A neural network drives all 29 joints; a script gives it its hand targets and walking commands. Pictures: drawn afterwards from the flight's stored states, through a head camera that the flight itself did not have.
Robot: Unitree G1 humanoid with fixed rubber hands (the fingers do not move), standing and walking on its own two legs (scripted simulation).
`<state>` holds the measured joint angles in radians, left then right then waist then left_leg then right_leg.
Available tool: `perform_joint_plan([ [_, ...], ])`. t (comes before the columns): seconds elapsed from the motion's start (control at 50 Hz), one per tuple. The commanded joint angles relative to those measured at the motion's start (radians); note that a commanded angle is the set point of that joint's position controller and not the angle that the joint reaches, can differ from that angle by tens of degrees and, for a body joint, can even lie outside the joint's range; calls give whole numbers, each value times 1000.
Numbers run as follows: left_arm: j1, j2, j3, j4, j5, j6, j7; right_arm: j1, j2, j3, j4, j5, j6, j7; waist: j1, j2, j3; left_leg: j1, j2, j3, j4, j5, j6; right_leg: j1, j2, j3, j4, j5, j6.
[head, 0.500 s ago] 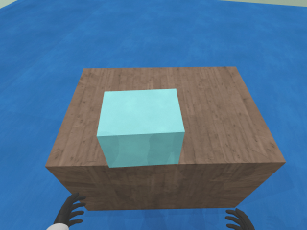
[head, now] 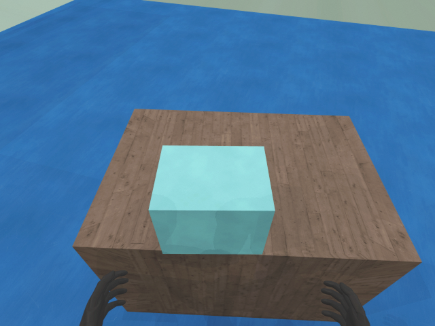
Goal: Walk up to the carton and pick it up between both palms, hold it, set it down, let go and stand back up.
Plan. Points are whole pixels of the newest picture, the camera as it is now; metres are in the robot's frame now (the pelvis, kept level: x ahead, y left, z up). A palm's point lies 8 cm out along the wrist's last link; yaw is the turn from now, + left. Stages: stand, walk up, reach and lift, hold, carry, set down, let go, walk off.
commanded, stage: reach and lift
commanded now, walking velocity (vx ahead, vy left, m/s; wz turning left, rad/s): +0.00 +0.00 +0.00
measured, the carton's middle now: (212, 200) +0.45 +0.04 -0.08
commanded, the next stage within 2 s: none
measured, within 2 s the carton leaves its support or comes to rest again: neither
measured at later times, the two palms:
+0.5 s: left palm (97, 303) +0.20 +0.24 -0.05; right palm (352, 299) +0.21 -0.22 -0.05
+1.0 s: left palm (103, 242) +0.29 +0.24 +0.00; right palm (347, 243) +0.29 -0.23 +0.00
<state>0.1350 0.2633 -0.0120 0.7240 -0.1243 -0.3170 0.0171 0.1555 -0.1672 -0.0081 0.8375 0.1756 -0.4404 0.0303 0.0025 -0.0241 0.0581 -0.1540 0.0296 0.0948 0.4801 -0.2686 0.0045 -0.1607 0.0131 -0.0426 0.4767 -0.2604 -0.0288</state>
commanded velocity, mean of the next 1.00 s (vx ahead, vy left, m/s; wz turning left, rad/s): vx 0.00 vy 0.00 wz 0.00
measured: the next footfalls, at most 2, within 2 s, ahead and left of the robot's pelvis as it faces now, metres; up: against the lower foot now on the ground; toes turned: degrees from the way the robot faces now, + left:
none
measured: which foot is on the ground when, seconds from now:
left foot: down 0.00-1.00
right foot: down 0.00-1.00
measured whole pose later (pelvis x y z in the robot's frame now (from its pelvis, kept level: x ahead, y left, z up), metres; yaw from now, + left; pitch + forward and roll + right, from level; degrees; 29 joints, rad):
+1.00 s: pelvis +0.00 -0.01 +0.00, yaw +1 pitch +3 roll +0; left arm -0.26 0.32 -0.07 0.85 -0.31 -0.33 -0.02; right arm -0.23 -0.28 0.09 0.86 0.38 -0.36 0.01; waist 0.00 -0.01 -0.05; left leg -0.31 0.02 0.05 0.52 -0.27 0.00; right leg -0.31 0.02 -0.04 0.51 -0.26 -0.03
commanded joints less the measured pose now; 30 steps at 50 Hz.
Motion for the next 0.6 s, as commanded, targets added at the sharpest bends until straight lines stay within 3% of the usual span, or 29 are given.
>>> perform_joint_plan([
  [0.0, -90, 122, 30, -121, -24, -125, -10, -74, -133, -23, -75, 43, -116, 5, -12, 42, -142, 73, -29, -74, -16, 274, -49, -17, -1, 74, -63, 250, -1],
  [0.34, -161, 118, -14, -80, -113, -273, -4, -195, -174, 16, -71, 136, -233, 32, 7, 40, -179, -47, -34, -96, 51, 224, -57, -75, 6, 66, 11, 148, 1],
  [0.48, -354, 152, -48, -56, -160, -233, 10, -345, -196, 3, -72, 116, -162, 24, -17, 23, -200, -106, -24, -95, 26, 39, -34, -114, -12, 73, 18, 13, 4],
  [0.58, -406, 176, -44, -64, -184, -204, 19, -403, -205, 18, -100, 141, -111, 14, -10, 39, -294, -96, -30, -89, 33, 126, -44, -65, -7, 76, 34, 137, 12],
])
